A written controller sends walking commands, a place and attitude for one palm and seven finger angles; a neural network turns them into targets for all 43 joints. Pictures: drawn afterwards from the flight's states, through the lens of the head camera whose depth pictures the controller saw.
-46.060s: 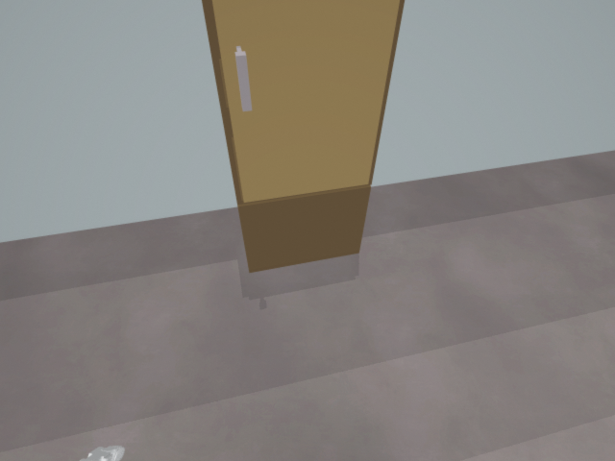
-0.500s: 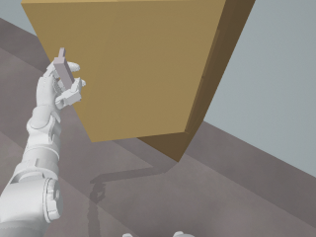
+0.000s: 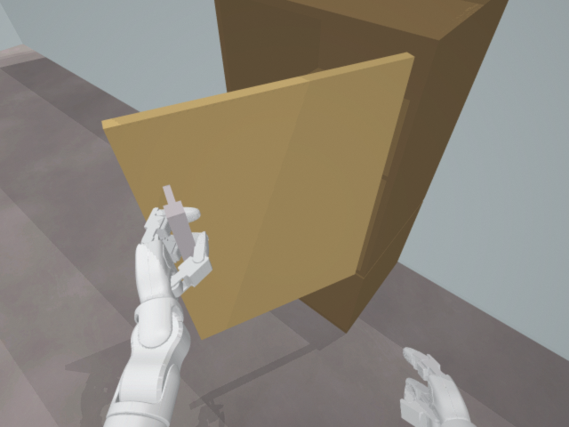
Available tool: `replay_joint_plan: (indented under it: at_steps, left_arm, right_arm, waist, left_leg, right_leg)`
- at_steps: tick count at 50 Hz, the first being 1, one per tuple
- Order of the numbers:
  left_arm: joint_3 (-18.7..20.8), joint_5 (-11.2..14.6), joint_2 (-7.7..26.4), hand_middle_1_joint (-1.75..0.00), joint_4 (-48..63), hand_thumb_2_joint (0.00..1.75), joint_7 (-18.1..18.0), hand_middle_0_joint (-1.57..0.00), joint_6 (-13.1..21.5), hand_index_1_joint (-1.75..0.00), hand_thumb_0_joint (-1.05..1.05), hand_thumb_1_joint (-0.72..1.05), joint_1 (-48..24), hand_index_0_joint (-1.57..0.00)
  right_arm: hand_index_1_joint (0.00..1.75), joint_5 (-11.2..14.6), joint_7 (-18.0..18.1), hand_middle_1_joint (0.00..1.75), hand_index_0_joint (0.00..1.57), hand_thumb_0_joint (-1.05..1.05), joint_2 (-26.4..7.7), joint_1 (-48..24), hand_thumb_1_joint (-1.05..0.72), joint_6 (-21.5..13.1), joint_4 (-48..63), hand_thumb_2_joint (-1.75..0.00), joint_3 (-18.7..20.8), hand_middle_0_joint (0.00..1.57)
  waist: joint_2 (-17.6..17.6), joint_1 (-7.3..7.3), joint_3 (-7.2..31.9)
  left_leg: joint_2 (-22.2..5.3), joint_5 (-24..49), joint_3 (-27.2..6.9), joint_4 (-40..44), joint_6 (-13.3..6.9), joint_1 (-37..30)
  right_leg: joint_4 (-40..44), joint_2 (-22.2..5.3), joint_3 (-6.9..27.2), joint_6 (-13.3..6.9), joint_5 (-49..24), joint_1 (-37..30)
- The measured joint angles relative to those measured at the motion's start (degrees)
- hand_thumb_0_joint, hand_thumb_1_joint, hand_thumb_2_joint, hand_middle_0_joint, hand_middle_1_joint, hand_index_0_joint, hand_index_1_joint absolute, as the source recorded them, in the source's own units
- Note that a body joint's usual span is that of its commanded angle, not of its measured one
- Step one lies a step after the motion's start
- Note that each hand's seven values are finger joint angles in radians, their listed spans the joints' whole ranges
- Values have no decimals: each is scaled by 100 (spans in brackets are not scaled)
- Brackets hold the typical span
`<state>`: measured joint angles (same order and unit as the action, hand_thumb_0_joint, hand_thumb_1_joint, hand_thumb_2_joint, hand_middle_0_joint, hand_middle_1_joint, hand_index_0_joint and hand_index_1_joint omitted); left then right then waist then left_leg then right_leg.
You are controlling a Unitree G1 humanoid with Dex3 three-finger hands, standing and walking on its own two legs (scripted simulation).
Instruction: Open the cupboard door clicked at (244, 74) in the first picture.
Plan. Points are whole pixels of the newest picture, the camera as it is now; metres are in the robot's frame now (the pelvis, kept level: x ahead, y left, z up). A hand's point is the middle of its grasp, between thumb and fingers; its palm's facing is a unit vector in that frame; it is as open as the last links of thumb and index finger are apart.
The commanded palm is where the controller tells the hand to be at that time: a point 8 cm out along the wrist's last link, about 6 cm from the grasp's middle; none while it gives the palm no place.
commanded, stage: pull the door open along its arc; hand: left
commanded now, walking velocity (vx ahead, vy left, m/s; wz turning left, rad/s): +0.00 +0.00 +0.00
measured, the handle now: (181, 230) +0.37 +0.17 +0.09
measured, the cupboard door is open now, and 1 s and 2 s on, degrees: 64 77 77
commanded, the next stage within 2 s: open thumb and fingers to let go in 0.28 s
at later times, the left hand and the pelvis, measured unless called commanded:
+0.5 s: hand (245, 303) +0.26 +0.06 +0.09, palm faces +0.43 -0.90 -0.02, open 6.2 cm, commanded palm +0.21 +0.11 +0.09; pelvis +0.00 -0.04 +0.00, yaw +3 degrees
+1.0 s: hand (237, 300) +0.26 +0.08 +0.09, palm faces +0.39 -0.92 +0.01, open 13.6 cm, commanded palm +0.21 +0.12 +0.09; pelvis +0.00 -0.03 +0.00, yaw +3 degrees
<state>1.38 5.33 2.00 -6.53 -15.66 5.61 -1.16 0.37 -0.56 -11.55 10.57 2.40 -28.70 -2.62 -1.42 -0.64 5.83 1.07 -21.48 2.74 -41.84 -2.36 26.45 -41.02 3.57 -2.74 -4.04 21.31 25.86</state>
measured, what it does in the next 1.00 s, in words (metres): stands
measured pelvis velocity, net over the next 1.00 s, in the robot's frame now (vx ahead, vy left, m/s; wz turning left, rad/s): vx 0.00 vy -0.03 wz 0.05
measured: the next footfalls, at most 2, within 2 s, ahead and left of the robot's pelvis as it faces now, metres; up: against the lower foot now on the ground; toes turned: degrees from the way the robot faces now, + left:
none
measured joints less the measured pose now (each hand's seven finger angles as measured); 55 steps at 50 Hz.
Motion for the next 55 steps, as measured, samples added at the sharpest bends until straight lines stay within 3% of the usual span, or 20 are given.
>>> replay_joint_plan:
  at_steps: [10, 15, 21, 27, 37, 46, 55]
  left_arm:
    - [-690, -280, -425, -132, 1056, 76, -864, -32, -389, -134, 1, 68, 1127, -37]
    - [-1085, -578, -668, -132, 1463, 76, -1276, -31, -422, -134, 1, 68, 1612, -37]
    - [-1416, -791, -608, -132, 1615, 75, -1433, -33, -307, -135, 0, 67, 1862, -35]
    - [-1262, -696, -508, -132, 1242, 76, -1380, -35, -186, -134, 0, 63, 1423, -35]
    - [-1065, -429, -483, -128, 1040, 60, -1067, -34, -141, -128, 1, 20, 1273, -36]
    - [-1185, -546, -545, -120, 1128, 39, -1106, -31, -105, -120, 0, -30, 1426, -34]
    - [-1505, -725, -616, -90, 1280, 32, -1275, -26, -140, -90, -1, -46, 1541, -28]
  right_arm:
    - [30, -140, 41, 30, 20, 1, 36, 129, -90, 186, -81, -90, 1, 20]
    - [30, -217, 6, 30, 20, 1, -16, 211, -90, 190, -144, -90, 74, 20]
    - [30, -254, 34, 30, 20, 1, -51, 186, -90, 103, -208, -90, 142, 20]
    - [30, -251, 144, 30, 20, 1, -37, -9, -90, 49, -357, -90, 127, 20]
    - [30, -198, 191, 30, 20, 1, 12, -97, -90, 49, -342, -90, 75, 20]
    - [30, -206, 148, 30, 20, 1, 12, -46, -90, 89, -277, -90, 90, 20]
    - [30, -212, 80, 30, 20, 1, 19, 15, -90, 89, -181, -90, 117, 20]
  waist:
    - [-99, -23, -42]
    - [-112, -30, -68]
    - [-129, -28, -123]
    - [-131, 32, -212]
    - [-148, 82, -206]
    - [-100, 92, -208]
    - [-112, 68, -195]
  left_leg:
    - [-21, 21, -146, 145, 144, -361]
    - [-25, 2, -222, 108, 207, -394]
    - [-25, 1, -325, 28, 261, -352]
    - [-33, 65, -407, 25, 251, -302]
    - [-29, 178, -392, 257, 267, -431]
    - [4, 145, -342, 235, 246, -442]
    - [58, 52, -267, 63, 132, -362]
  right_leg:
    - [112, 33, -131, -136, 47, -378]
    - [57, 38, -207, -200, 106, -421]
    - [-25, 39, -315, -269, 151, -407]
    - [4, 51, -399, -308, 101, -390]
    - [209, 55, -363, -302, -10, -499]
    - [180, 18, -312, -237, 11, -501]
    - [25, -42, -247, -135, 71, -420]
